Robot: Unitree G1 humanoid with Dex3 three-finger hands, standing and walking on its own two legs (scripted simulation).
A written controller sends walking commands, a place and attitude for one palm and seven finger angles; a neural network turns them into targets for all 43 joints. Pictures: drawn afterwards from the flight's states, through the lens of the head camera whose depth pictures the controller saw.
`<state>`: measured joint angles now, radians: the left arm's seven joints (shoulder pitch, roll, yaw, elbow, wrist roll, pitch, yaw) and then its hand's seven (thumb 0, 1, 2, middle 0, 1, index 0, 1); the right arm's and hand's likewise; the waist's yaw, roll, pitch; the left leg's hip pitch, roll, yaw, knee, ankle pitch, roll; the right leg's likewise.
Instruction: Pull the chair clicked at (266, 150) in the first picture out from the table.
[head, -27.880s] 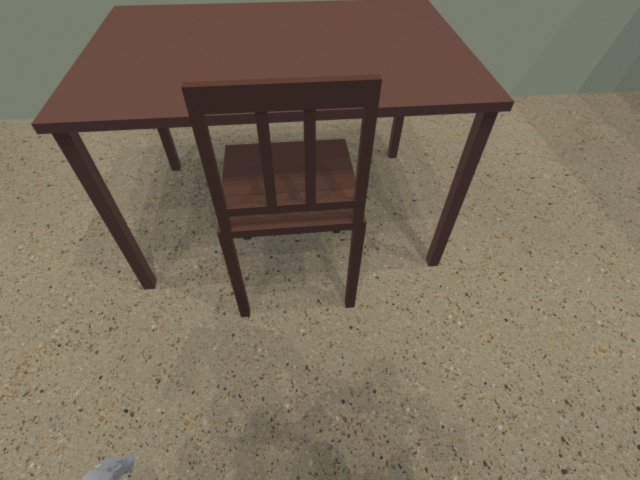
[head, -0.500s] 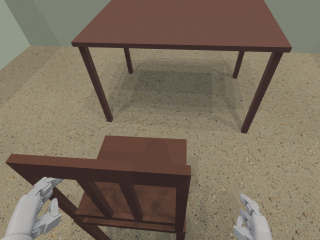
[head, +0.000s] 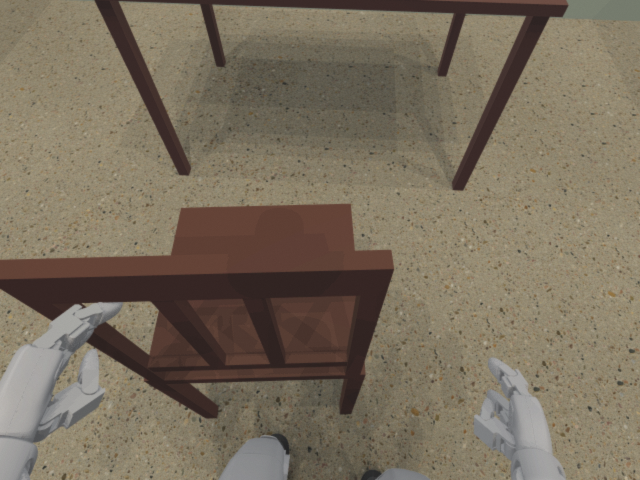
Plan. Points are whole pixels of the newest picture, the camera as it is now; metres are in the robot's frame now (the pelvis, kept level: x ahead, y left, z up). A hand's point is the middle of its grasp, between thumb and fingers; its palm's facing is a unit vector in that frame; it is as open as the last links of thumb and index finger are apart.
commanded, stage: step back with the hand held close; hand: left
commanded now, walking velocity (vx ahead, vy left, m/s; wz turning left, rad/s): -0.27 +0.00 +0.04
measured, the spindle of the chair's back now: (196, 333) +0.28 +0.21 -0.08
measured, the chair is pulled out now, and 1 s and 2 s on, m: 0.72 0.71 0.71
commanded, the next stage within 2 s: stop stepping back and stand still in 0.56 s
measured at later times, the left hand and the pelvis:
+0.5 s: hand out of the picture +0.13 +0.32 +0.12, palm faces +0.43 -0.81 -0.41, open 7.4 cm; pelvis -0.09 +0.05 -0.01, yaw +0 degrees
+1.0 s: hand out of the picture +0.04 +0.30 +0.14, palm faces +0.45 -0.83 -0.34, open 7.4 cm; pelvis -0.18 +0.05 -0.01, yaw +1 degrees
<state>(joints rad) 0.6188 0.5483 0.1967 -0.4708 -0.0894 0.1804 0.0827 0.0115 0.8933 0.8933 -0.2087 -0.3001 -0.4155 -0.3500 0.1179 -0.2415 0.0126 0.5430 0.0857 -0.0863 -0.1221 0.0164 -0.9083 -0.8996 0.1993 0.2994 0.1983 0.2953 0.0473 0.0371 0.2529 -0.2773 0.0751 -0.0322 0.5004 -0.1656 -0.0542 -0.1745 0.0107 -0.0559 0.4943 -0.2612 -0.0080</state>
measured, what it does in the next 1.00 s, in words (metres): walks backwards: left foot, then right foot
